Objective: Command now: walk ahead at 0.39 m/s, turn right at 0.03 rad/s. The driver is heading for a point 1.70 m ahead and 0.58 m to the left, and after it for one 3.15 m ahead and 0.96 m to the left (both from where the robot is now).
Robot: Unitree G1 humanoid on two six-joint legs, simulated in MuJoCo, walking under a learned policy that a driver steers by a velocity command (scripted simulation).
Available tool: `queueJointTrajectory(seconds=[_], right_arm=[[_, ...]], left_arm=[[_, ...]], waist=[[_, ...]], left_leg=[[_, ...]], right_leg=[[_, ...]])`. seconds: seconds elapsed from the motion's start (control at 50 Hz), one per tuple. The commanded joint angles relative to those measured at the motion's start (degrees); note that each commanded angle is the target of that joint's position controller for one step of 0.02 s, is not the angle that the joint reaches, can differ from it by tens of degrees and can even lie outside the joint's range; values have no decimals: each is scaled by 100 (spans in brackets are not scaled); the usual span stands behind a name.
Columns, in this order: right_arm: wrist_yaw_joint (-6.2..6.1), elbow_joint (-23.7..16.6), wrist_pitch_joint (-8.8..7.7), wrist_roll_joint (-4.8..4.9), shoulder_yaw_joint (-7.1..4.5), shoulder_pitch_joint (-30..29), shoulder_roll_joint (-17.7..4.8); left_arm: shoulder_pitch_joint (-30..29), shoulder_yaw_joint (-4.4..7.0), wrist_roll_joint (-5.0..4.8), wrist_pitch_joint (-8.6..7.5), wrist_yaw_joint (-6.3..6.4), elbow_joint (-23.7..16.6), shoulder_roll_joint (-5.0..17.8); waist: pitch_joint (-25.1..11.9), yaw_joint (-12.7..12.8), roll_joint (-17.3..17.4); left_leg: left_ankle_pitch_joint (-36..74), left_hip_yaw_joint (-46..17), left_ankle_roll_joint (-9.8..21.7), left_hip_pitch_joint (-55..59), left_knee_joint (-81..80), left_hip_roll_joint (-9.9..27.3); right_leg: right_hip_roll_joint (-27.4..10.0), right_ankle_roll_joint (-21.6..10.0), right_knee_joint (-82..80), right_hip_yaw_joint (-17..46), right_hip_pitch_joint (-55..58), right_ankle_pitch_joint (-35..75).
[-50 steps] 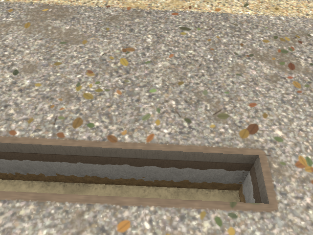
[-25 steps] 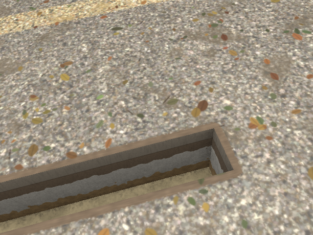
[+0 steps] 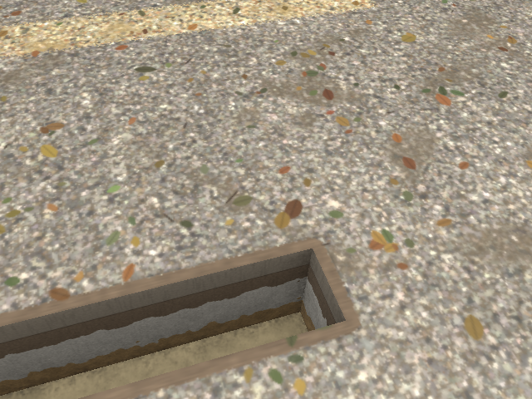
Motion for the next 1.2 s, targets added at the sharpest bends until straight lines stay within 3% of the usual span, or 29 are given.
queueJointTrajectory(seconds=[0.02,0.12,0.18,0.2,0.22,0.24,0.26,0.28,0.32,0.4,0.5,0.54,0.6,0.66,0.68,0.7,0.72,0.74,0.76,0.78,0.8,0.88,0.9,0.98,1.0,1.02,1.1,1.14,1.2], right_arm=[[-17,-462,-32,34,-237,-281,-1036],[16,-403,38,153,-310,-112,-1337],[-17,-471,113,103,-188,-174,-1070],[-28,-701,91,-29,-19,97,-489],[-34,-822,-29,149,6,314,-417],[-8,-863,-74,259,-145,-86,-966],[33,-958,-88,277,-165,-513,-1041],[42,-954,-99,176,-155,-619,-970],[93,-881,-31,87,-198,-473,-885],[114,-1010,96,52,-187,-784,-716],[229,-1408,-104,-22,-92,-1957,-417],[295,-1488,-115,-17,-79,-2051,-244],[366,-1584,-105,45,-130,-2005,-404],[399,-1565,-64,25,-266,-1229,-710],[395,-1349,-62,25,-400,-371,-939],[361,-1193,-77,33,-525,322,-1166],[313,-1274,-51,57,-571,50,-1697],[340,-1465,-78,-37,-452,-83,-1548],[319,-1505,-126,-37,-361,-101,-1047],[300,-1536,-115,-36,-315,-362,-991],[305,-1563,-140,-52,-277,-607,-966],[193,-1460,-192,59,-204,-852,-896],[157,-1420,-141,150,-211,-801,-967],[7,-1197,120,120,-254,-474,-1041],[3,-1219,90,-88,-303,-401,-1172],[11,-1267,75,-92,-270,-560,-1090],[98,-1424,109,-99,-227,-835,-888],[-13,-1112,51,166,-178,-96,-820],[-62,-1053,48,181,-201,-220,-913]], left_arm=[[-1072,-110,4,-146,-119,-657,-68],[-824,-15,-76,-108,-154,-687,371],[964,277,-17,-96,-43,-170,895],[1702,369,95,-90,29,-106,1480],[1766,298,87,-155,-71,-73,1460],[1306,180,1,-212,-125,-80,1035],[1091,105,4,-214,-125,-64,781],[792,60,62,-211,-122,-68,678],[446,3,175,-251,-90,-68,503],[665,39,94,-356,-34,173,590],[1071,30,53,-236,105,498,627],[1342,54,157,-178,113,664,728],[1302,105,104,-91,96,708,797],[1005,197,108,-52,194,695,940],[819,230,121,-17,267,626,1063],[729,222,170,-9,324,536,1040],[1467,81,446,-60,324,397,421],[1900,-55,261,-237,155,366,152],[1170,123,17,-354,100,257,869],[552,153,-46,-340,112,-11,939],[401,130,60,-297,168,-99,862],[564,158,166,-45,292,-193,649],[580,172,158,5,278,-218,706],[105,-28,276,14,105,-386,139],[327,47,220,-96,6,-264,284],[405,119,138,-146,-32,-235,438],[188,252,156,-235,5,-508,629],[-862,129,41,-382,-9,-856,497],[-497,215,23,-575,-58,-730,741]], waist=[[419,-164,891],[444,79,1002],[-572,1038,668],[-1406,1083,-708],[-1872,887,-1608],[-897,833,-944],[-354,757,-679],[-136,565,-290],[-14,268,-460],[291,250,-180],[447,631,-112],[162,653,-239],[289,569,-283],[-53,114,-435],[-345,-338,-430],[-739,-673,24],[-1109,90,1826],[-1708,314,2541],[-1272,-40,1456],[-627,10,834],[-417,211,287],[-186,631,176],[-110,616,266],[-415,354,315],[-871,339,420],[-859,449,416],[-631,505,886],[-169,40,947],[-308,134,1410]], left_leg=[[1027,-719,1027,-186,-940,979],[1188,-838,942,-217,-695,1438],[2788,-112,473,-895,1770,868],[725,117,90,-2339,4170,232],[-1553,-709,35,-3414,5340,-395],[-1247,-889,81,-4048,5737,-31],[-808,-664,185,-4182,5702,248],[-252,-581,200,-3983,5349,486],[425,-556,136,-3431,4870,754],[1065,-473,-81,-3786,4073,793],[2654,-88,-130,-3459,2126,509],[2695,54,-116,-2878,2345,299],[1862,-1,59,-3045,2220,274],[767,82,356,-2224,2169,14],[972,134,512,-1280,1879,-222],[1407,-253,605,-204,1341,-132],[2124,-2070,1204,1084,1217,958],[1347,-4658,2279,1722,185,1674],[1027,-4291,2243,1284,-6,1610],[1424,-3551,2123,547,-25,1480],[1966,-3151,2042,-152,-111,1397],[2051,-2581,1906,-810,-567,941],[2260,-2454,1926,-822,-556,867],[2993,-1641,1722,-1085,-40,432],[3013,-1834,1768,-1052,185,584],[2955,-1884,1775,-1078,322,554],[4277,-2011,1583,-1000,1004,401],[2958,-2923,1637,177,974,825],[3516,-3350,1554,1118,1609,1025]], right_leg=[[32,134,-1024,-259,-250,696],[116,-127,-1850,-196,633,809],[165,-510,-1974,-197,3083,657],[-1366,-1118,-2378,2114,4557,-225],[-2153,-1764,-3753,4804,4791,-1809],[-2093,-1585,-3981,4373,4169,-2332],[-1858,-1404,-3856,3439,3622,-1951],[-1542,-1260,-3889,2786,3061,-1279],[-1086,-1113,-4033,1949,2393,-215],[-1029,-1265,-4369,1388,2205,571],[-678,-991,-4303,552,2127,1532],[-717,-991,-4073,416,2096,2090],[-934,-966,-3703,217,2598,2527],[-1186,-813,-2766,131,2989,4351],[-1049,-688,-1820,-5,2817,5082],[-724,-471,-327,-314,2326,4448],[175,-157,1756,-456,761,-218],[720,-23,3093,421,-742,-1769],[430,-20,3423,829,-1148,-1239],[255,-17,3467,717,-1225,-898],[63,-10,3209,705,-983,-667],[-338,25,1886,831,-580,-177],[-356,104,1642,821,-729,-40],[-183,389,383,395,-308,816],[-115,333,1165,305,104,1624],[-119,273,1327,278,-3,1527],[22,70,1228,-107,159,833],[-4,137,825,205,-1331,-50],[-103,67,437,447,-1702,-636]])
Velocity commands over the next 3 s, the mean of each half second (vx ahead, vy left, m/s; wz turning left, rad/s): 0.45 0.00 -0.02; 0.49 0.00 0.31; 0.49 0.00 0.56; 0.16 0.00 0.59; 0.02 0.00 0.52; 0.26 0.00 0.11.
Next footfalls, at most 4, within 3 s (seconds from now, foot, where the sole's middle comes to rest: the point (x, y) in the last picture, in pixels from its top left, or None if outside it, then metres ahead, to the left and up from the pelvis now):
0.18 right None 0.22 -0.15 -0.78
0.70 left None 0.49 0.07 -0.78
1.44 right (305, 214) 1.08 -0.19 -0.78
2.02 left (214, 217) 1.07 0.10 -0.78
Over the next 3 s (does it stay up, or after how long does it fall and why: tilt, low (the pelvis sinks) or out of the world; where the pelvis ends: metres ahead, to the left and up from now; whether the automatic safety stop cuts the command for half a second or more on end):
stays up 1.15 0.01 0.00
